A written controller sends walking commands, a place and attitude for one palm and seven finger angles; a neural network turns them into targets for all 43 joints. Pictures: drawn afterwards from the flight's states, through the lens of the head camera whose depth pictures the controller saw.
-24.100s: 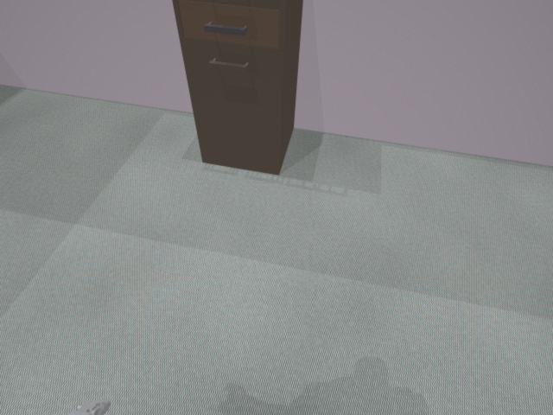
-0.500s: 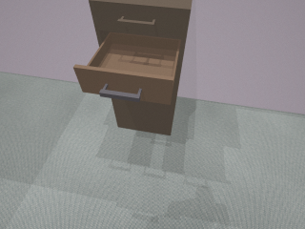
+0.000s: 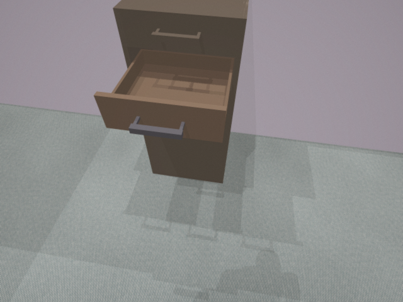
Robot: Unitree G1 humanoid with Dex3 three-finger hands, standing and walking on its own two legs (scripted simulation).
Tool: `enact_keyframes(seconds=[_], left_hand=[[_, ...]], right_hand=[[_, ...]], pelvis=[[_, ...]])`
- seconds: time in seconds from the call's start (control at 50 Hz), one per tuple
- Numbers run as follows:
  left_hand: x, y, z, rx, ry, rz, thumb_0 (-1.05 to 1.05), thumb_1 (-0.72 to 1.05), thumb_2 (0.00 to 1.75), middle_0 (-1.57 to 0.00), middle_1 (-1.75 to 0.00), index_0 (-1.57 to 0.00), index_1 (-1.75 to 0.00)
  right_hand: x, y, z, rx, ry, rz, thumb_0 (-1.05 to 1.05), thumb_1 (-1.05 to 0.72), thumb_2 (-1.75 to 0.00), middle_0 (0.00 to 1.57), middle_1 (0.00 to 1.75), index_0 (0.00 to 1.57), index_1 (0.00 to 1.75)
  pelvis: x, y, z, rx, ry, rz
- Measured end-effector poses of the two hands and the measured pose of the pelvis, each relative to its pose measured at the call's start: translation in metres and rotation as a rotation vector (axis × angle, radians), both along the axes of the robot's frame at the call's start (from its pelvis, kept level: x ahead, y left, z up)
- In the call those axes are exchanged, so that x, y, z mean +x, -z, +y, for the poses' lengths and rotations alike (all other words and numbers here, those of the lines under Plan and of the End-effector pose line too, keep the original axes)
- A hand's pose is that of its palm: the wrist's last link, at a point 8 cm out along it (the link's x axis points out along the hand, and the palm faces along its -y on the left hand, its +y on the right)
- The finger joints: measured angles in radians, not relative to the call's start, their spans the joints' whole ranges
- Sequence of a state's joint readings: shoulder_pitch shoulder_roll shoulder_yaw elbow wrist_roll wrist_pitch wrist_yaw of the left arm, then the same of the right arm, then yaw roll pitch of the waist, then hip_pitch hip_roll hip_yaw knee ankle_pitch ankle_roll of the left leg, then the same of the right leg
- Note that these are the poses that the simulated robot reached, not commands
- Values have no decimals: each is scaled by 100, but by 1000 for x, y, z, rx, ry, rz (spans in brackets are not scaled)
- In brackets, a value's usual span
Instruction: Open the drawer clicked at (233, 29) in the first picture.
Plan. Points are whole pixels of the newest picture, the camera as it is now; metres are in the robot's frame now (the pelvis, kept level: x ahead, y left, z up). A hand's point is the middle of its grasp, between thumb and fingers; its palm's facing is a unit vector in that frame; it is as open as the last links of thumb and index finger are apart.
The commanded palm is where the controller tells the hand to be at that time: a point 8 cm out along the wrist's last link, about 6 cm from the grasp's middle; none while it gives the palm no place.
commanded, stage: look to check the result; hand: left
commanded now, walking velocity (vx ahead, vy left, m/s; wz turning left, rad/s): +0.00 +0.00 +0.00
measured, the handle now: (158, 126) +0.58 +0.16 -0.03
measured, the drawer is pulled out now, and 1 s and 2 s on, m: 0.29 0.29 0.29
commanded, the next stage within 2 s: stand and wait in 0.52 s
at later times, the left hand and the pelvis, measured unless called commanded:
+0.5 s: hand out of the picture +0.00 +0.16 -0.18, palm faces +0.02 -0.98 -0.18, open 7.4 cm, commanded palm none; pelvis +0.01 +0.00 +0.00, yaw +0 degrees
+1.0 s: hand out of the picture +0.02 +0.16 -0.18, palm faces +0.02 -0.98 -0.19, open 7.4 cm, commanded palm none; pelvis +0.02 -0.01 +0.00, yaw +0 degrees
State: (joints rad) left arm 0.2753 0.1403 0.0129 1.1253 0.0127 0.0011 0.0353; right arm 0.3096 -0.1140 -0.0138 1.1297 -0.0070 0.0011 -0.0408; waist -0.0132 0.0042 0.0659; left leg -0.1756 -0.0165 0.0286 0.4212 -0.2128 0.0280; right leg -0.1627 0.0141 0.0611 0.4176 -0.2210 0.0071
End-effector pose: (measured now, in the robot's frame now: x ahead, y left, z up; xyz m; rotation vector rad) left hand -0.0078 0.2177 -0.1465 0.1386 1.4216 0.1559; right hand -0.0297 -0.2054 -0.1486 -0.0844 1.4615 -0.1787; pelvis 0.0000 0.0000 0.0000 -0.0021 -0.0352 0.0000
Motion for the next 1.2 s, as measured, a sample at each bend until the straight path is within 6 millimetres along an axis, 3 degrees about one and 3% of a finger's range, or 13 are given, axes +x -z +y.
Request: enact_keyframes(seconds=[0.24,0.78,1.2], left_hand=[[-6,1,-6,-13,-5,36,0,90,90,-20,-30,-20,-30],[25,-1,-9,2,7,-10,0,91,90,-20,-30,-20,-30],[27,0,-14,-5,8,-9,0,90,90,-20,-30,-20,-30]], right_hand=[[8,-1,-4,-11,-3,0,1,-91,-90,20,30,20,30],[31,-1,-14,-13,-4,-24,1,-91,-90,20,30,20,30],[36,-3,-20,-21,-4,-22,1,-91,-90,20,30,20,30]], pelvis=[[4,0,-1,0,3,4],[16,-1,-9,2,6,7],[20,-2,-13,1,6,7]])
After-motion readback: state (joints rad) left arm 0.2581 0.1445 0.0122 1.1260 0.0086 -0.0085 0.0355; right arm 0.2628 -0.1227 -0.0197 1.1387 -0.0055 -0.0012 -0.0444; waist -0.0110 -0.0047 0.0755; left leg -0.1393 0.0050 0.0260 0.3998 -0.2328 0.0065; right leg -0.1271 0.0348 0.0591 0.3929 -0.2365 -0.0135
